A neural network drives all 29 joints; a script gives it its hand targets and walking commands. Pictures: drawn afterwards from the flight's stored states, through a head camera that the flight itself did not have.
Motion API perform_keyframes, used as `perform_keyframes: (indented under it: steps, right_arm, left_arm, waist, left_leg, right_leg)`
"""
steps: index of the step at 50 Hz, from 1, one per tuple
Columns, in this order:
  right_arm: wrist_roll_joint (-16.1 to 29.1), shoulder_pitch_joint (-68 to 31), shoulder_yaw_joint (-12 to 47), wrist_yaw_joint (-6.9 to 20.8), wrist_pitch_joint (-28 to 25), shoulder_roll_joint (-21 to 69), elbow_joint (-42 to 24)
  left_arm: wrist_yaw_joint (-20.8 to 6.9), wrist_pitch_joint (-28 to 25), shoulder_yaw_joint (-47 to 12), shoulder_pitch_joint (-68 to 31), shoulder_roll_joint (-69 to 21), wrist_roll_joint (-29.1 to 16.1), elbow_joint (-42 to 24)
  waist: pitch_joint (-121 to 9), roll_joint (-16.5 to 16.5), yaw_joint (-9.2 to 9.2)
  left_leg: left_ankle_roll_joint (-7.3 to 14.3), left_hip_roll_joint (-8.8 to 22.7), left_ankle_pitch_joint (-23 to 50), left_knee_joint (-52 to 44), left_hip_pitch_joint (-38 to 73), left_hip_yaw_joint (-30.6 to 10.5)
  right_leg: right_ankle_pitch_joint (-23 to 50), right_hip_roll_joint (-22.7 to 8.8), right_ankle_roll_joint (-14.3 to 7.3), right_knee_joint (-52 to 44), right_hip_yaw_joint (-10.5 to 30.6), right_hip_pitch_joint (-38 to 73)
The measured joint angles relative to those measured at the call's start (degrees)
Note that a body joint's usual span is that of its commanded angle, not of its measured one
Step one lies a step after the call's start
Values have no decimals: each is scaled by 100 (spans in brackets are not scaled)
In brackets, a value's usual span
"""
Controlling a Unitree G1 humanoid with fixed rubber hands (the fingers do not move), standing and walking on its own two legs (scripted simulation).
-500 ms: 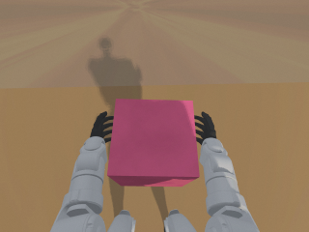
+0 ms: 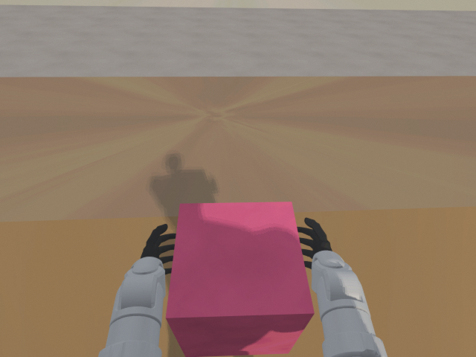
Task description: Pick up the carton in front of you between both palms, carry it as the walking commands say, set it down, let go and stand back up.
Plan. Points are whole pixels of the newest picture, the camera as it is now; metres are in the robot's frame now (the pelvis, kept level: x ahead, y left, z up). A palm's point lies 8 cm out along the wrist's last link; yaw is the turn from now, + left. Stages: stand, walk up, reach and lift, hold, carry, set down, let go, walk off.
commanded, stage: reach and lift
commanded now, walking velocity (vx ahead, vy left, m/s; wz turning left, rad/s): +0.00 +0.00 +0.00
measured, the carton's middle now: (236, 282) +0.29 +0.00 -0.06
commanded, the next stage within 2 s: hold in 0.88 s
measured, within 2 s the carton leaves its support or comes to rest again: neither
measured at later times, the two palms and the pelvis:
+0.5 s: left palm (149, 261) +0.29 +0.15 +0.03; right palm (320, 255) +0.29 -0.15 +0.03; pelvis +0.00 +0.01 +0.00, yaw +0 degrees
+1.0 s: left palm (148, 256) +0.29 +0.15 +0.05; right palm (324, 249) +0.29 -0.15 +0.05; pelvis +0.00 +0.00 +0.01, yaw +0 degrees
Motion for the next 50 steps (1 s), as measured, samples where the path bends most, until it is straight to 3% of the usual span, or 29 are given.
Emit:
perform_keyframes:
  steps: [16,44,50]
  right_arm:
    - [-191,-308,-249,111,159,88,-130]
    - [-49,48,186,78,593,-10,-638]
    - [79,182,370,35,799,-43,-1008]
  left_arm:
    - [-84,172,206,-324,-87,166,-120]
    - [-36,579,-224,40,6,8,-627]
    - [-8,774,-371,180,37,-108,-1002]
  waist:
    - [413,-5,-15]
    - [390,16,-10]
    - [365,16,-37]
  left_leg:
    - [22,-16,14,88,127,41]
    - [30,29,121,-413,661,42]
    - [28,36,170,-523,787,27]
  right_leg:
    - [34,-22,31,41,-10,146]
    - [139,-60,0,-458,-52,682]
    - [188,-69,-2,-575,-70,815]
